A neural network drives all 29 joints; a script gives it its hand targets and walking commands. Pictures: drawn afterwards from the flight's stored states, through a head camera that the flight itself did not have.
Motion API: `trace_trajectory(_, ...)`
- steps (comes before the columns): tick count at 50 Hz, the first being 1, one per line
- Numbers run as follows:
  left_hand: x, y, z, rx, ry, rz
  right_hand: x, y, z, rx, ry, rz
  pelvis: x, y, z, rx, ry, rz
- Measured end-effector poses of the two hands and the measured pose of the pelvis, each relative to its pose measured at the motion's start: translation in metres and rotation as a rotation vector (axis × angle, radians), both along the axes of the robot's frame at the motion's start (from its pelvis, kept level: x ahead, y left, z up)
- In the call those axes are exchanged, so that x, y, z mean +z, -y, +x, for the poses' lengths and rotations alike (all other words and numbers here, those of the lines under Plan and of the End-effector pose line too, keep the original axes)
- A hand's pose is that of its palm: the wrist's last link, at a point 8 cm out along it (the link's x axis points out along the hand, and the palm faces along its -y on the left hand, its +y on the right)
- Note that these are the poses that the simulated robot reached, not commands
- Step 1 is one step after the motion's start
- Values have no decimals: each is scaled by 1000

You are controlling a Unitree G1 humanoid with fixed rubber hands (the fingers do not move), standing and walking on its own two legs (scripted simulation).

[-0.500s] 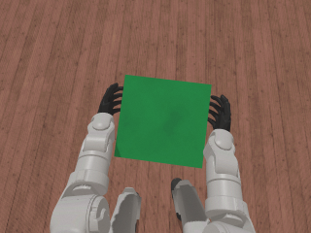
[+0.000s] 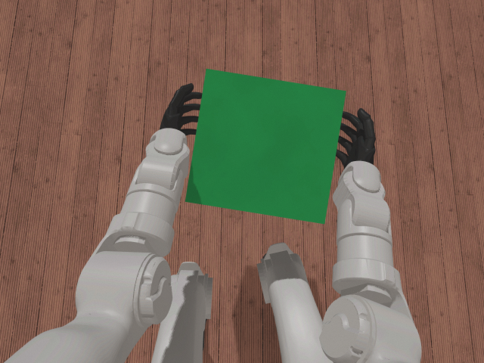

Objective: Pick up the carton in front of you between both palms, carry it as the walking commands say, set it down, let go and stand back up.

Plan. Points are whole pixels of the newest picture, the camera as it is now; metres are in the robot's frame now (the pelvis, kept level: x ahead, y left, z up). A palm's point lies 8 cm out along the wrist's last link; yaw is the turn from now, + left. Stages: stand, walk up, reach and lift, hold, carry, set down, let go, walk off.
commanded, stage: set down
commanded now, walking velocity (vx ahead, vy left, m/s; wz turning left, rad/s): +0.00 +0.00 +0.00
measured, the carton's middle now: (260, 154) +0.46 -0.09 -0.19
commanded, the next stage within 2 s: none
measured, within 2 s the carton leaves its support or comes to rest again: rests again in 1.26 s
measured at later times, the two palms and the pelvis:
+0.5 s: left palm (199, 138) +0.53 +0.02 -0.25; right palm (334, 176) +0.41 -0.25 -0.24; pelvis -0.02 +0.00 -0.10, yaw +0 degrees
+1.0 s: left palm (201, 141) +0.54 +0.02 -0.31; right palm (324, 180) +0.42 -0.25 -0.30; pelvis -0.02 +0.00 -0.14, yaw -1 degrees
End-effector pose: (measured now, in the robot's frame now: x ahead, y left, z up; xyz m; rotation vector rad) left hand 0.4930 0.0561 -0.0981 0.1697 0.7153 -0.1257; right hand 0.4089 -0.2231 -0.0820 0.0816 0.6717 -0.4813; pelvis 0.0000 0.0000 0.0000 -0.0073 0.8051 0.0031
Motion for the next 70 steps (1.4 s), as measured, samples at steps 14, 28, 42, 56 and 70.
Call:
trace_trajectory(14,-84,19,19,-65,-20,28,-87,15,3,-35,-28,8,-62,3,-14,12,-25,-6)
trace_trajectory(28,-165,35,39,-130,-44,59,-174,26,6,-59,-62,20,-115,5,-27,21,-13,-17)
trace_trajectory(42,-208,36,49,-166,-58,56,-207,28,13,-67,-77,33,-139,1,-22,36,16,-48)
trace_trajectory(56,-218,34,48,-194,-86,42,-223,29,9,-34,-116,34,-144,-6,-20,40,19,-57)
trace_trajectory(70,-223,33,52,-203,-72,8,-228,34,15,0,-125,36,-151,-4,-21,35,38,-66)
